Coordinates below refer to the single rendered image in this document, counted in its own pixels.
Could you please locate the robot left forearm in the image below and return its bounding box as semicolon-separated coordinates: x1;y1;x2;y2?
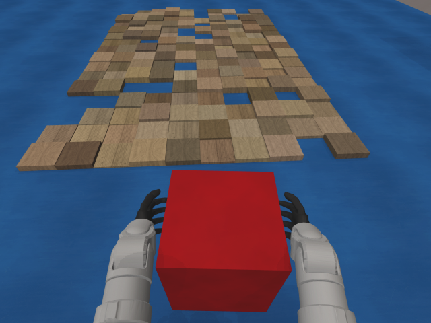
93;219;156;323

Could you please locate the robot right hand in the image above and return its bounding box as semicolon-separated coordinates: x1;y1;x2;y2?
279;192;310;239

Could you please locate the robot left hand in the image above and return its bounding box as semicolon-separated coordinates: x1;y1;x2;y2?
135;189;167;234

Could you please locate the robot right forearm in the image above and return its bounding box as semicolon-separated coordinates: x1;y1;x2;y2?
290;223;356;323

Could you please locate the carton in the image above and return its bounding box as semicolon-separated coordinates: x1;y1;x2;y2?
156;170;292;312

